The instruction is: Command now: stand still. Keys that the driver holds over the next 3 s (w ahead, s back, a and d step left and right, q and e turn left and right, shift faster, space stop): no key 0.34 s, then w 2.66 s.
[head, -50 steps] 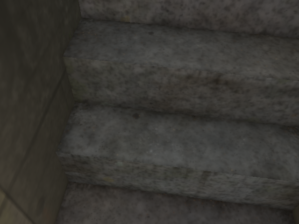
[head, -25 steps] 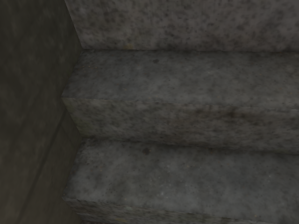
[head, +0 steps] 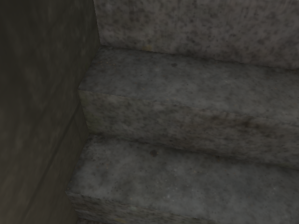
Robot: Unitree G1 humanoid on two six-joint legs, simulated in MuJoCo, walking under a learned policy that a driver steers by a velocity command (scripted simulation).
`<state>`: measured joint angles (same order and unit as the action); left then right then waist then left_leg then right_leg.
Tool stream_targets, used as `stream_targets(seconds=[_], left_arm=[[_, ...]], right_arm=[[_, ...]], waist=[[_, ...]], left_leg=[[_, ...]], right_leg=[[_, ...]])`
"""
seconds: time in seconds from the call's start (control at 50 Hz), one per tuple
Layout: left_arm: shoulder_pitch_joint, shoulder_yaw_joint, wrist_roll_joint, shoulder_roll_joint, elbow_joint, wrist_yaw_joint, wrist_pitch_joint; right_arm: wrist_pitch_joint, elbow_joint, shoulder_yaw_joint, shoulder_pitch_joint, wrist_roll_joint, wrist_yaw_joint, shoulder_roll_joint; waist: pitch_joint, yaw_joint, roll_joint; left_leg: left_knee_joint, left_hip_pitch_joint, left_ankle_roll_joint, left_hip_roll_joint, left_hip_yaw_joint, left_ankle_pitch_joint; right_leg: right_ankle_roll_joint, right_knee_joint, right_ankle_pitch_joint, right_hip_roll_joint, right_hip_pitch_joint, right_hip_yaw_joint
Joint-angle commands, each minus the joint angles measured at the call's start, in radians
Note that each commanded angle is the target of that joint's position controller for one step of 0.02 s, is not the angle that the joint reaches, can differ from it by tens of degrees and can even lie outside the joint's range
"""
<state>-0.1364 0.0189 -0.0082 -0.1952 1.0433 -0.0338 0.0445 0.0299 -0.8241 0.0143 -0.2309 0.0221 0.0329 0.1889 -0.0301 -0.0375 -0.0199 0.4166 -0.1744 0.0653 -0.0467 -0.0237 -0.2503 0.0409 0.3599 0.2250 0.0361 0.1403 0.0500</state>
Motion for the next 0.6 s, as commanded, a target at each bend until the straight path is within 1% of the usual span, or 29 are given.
stream_targets(seconds=[0.02, 0.06, 0.12, 0.16, 0.18, 0.2, 0.26, 0.28, 0.3, 0.32, 0.34, 0.36, 0.38, 0.4, 0.42, 0.44, 0.46, 0.48, 0.5, 0.52, 0.54, 0.56, 0.58, 0.6], left_arm=[[0.027, 0.010, -0.004, -0.071, -0.047, -0.007, -0.001], [0.018, 0.012, -0.002, -0.074, -0.039, -0.005, -0.002], [0.023, 0.012, 0.001, -0.077, -0.030, -0.005, -0.004], [0.030, 0.013, 0.000, -0.077, -0.027, -0.005, -0.006], [0.023, 0.014, -0.004, -0.082, -0.016, -0.006, -0.007], [0.025, 0.015, -0.004, -0.084, -0.010, -0.007, -0.008], [0.034, 0.014, -0.002, -0.079, 0.000, -0.008, -0.010], [0.059, 0.015, -0.004, -0.086, -0.006, -0.010, -0.009], [0.061, 0.016, -0.005, -0.087, -0.006, -0.012, -0.008], [0.068, 0.013, 0.000, -0.083, -0.010, -0.014, -0.010], [0.064, 0.014, 0.001, -0.085, -0.006, -0.016, -0.012], [0.057, 0.012, 0.000, -0.079, -0.002, -0.017, -0.012], [-0.026, -0.005, 0.008, -0.068, 0.014, -0.011, -0.024], [-0.012, -0.010, 0.011, -0.049, 0.015, -0.009, -0.031], [-0.002, -0.015, 0.006, -0.048, 0.009, -0.008, -0.036], [0.019, -0.021, 0.003, -0.045, -0.004, -0.005, -0.039], [0.013, -0.023, 0.002, -0.053, -0.008, -0.004, -0.042], [0.007, -0.025, 0.000, -0.059, -0.010, -0.004, -0.046], [-0.012, -0.028, -0.002, -0.056, -0.010, -0.002, -0.052], [-0.014, -0.030, -0.003, -0.058, -0.014, -0.001, -0.057], [0.078, -0.018, -0.004, -0.063, -0.036, -0.010, -0.050], [0.062, -0.012, -0.009, -0.092, -0.035, -0.015, -0.047], [0.036, -0.010, -0.007, -0.092, -0.022, -0.016, -0.044], [0.022, -0.010, -0.002, -0.088, -0.018, -0.017, -0.045]], right_arm=[[0.010, 0.035, -0.023, -0.010, -0.003, -0.004, 0.099], [0.004, 0.032, -0.026, -0.006, 0.001, -0.003, 0.104], [0.000, 0.030, -0.025, 0.000, 0.002, -0.004, 0.098], [-0.001, 0.028, -0.025, 0.004, 0.005, -0.005, 0.099], [-0.008, 0.024, -0.024, 0.005, 0.010, 0.000, 0.104], [-0.011, 0.024, -0.022, 0.002, 0.011, 0.003, 0.099], [-0.010, 0.023, -0.021, 0.006, 0.010, 0.004, 0.101], [0.000, 0.029, -0.021, 0.021, 0.007, 0.002, 0.106], [0.004, 0.024, -0.022, 0.015, 0.006, 0.000, 0.111], [0.006, 0.020, -0.027, 0.030, 0.006, -0.003, 0.118], [0.006, 0.017, -0.029, 0.025, 0.006, -0.003, 0.124], [0.005, 0.011, -0.027, 0.026, 0.006, -0.001, 0.117], [0.006, -0.025, -0.010, -0.126, -0.026, 0.048, 0.061], [0.005, -0.034, -0.005, -0.091, -0.032, 0.071, 0.072], [0.003, -0.029, -0.002, -0.074, -0.028, 0.079, 0.079], [0.004, -0.020, 0.001, -0.052, -0.024, 0.080, 0.083], [0.006, -0.016, 0.003, -0.045, -0.022, 0.079, 0.088], [0.009, -0.017, 0.004, -0.045, -0.023, 0.077, 0.088], [0.006, -0.014, 0.006, -0.043, -0.017, 0.072, 0.088], [0.007, -0.012, 0.007, -0.043, -0.016, 0.069, 0.086], [0.002, 0.022, -0.017, 0.104, 0.006, 0.040, 0.157], [0.004, 0.036, -0.013, 0.088, 0.003, 0.032, 0.133], [0.002, 0.033, -0.009, 0.064, 0.005, 0.029, 0.119], [0.002, 0.034, -0.009, 0.052, -0.004, 0.027, 0.112]], waist=[[0.055, -0.014, 0.015], [0.056, -0.016, 0.009], [0.057, -0.014, 0.008], [0.049, -0.014, 0.005], [0.037, -0.021, -0.014], [0.034, -0.016, -0.007], [0.030, -0.017, -0.003], [0.039, -0.010, -0.005], [0.049, -0.009, -0.007], [0.044, -0.015, -0.003], [0.049, -0.012, -0.004], [0.056, -0.017, -0.009], [0.081, 0.033, 0.000], [0.026, 0.007, -0.023], [0.011, 0.009, -0.032], [0.001, 0.008, -0.039], [0.007, 0.007, -0.048], [0.009, 0.005, -0.048], [0.016, 0.002, -0.044], [0.012, 0.003, -0.036], [-0.024, -0.049, -0.046], [-0.005, -0.029, -0.031], [-0.015, -0.034, -0.033], [-0.026, -0.031, -0.030]], left_leg=[[-0.065, 0.029, -0.035, 0.188, 0.222, 0.452], [-0.074, 0.041, -0.038, 0.183, 0.220, 0.426], [-0.081, 0.046, -0.030, 0.177, 0.219, 0.378], [-0.089, 0.038, -0.030, 0.175, 0.223, 0.350], [-0.088, 0.018, -0.019, 0.167, 0.218, 0.325], [-0.094, 0.015, -0.016, 0.167, 0.220, 0.306], [-0.104, 0.002, -0.018, 0.166, 0.225, 0.277], [-0.104, 0.003, -0.026, 0.176, 0.226, 0.289], [-0.106, 0.007, -0.030, 0.177, 0.230, 0.294], [-0.106, 0.000, -0.044, 0.181, 0.233, 0.301], [-0.112, 0.002, -0.049, 0.181, 0.235, 0.299], [-0.128, -0.001, -0.049, 0.177, 0.238, 0.238], [-0.199, 0.073, -0.046, 0.218, 0.233, 0.223], [-0.213, 0.002, -0.045, 0.221, 0.259, 0.132], [-0.235, -0.025, -0.046, 0.216, 0.258, 0.055], [-0.254, -0.052, -0.046, 0.216, 0.261, 0.020], [-0.264, -0.059, -0.047, 0.214, 0.261, -0.001], [-0.264, -0.056, -0.045, 0.209, 0.255, -0.004], [-0.254, -0.047, -0.034, 0.198, 0.247, -0.014], [-0.252, -0.048, -0.027, 0.196, 0.244, -0.024], [-0.208, -0.106, -0.015, 0.135, 0.243, -0.154], [-0.209, -0.115, 0.009, 0.133, 0.235, -0.199], [-0.216, -0.131, 0.030, 0.134, 0.242, -0.247], [-0.214, -0.132, 0.045, 0.137, 0.249, -0.269]], right_leg=[[0.008, -0.040, -0.101, 0.095, -0.026, -0.139], [0.011, -0.044, -0.091, 0.098, -0.021, -0.140], [0.014, -0.053, -0.079, 0.102, -0.017, -0.140], [0.015, -0.058, -0.070, 0.105, -0.016, -0.140], [0.010, -0.065, -0.060, 0.103, -0.018, -0.136], [0.010, -0.065, -0.057, 0.103, -0.015, -0.134], [0.010, -0.070, -0.053, 0.105, -0.019, -0.133], [0.007, -0.078, -0.079, 0.115, -0.018, -0.147], [0.007, -0.076, -0.080, 0.117, -0.027, -0.145], [0.004, -0.079, -0.084, 0.125, -0.029, -0.148], [0.006, -0.077, -0.080, 0.125, -0.033, -0.148], [0.006, -0.085, -0.052, 0.123, -0.040, -0.144], [-0.069, -0.063, -0.043, 0.087, -0.013, -0.100], [-0.085, -0.070, -0.066, 0.086, -0.036, -0.116], [-0.095, -0.072, -0.067, 0.089, -0.045, -0.116], [-0.100, -0.067, -0.077, 0.087, -0.054, -0.116], [-0.104, -0.068, -0.080, 0.087, -0.065, -0.115], [-0.108, -0.070, -0.084, 0.087, -0.068, -0.115], [-0.104, -0.064, -0.062, 0.082, -0.060, -0.106], [-0.105, -0.068, -0.057, 0.081, -0.051, -0.106], [-0.026, -0.062, 0.007, 0.087, -0.049, -0.103], [-0.004, -0.040, 0.052, 0.068, -0.031, -0.085], [0.001, -0.026, 0.086, 0.057, -0.017, -0.071], [-0.003, -0.011, 0.103, 0.047, 0.005, -0.064]])
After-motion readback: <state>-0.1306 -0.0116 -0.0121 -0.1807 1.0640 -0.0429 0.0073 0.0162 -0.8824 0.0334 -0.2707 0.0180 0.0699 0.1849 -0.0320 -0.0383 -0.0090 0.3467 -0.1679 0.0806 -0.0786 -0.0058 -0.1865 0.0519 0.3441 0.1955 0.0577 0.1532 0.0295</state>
